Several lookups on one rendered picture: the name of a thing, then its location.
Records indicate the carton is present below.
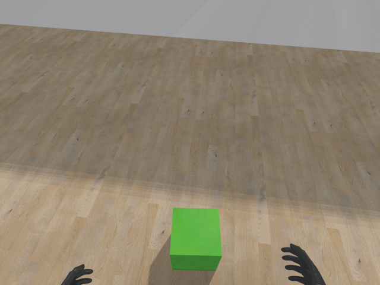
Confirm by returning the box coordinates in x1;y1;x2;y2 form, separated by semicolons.
170;208;222;271

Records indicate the robot right hand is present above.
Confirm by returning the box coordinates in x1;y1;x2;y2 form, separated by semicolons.
281;243;326;285

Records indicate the robot left hand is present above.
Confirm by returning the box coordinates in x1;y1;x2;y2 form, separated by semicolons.
61;264;93;285

